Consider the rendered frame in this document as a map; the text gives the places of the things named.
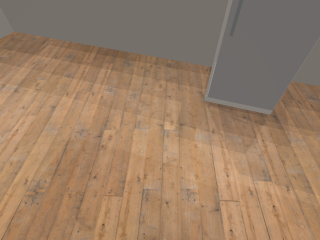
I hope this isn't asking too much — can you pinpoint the fridge door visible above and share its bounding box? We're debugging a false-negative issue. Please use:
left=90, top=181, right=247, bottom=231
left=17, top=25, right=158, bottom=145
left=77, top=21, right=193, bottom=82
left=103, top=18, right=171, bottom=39
left=208, top=0, right=320, bottom=111

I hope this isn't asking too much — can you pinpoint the handle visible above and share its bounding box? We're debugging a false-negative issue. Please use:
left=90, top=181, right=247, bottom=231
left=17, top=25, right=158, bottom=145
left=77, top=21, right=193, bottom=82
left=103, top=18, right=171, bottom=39
left=229, top=0, right=243, bottom=37

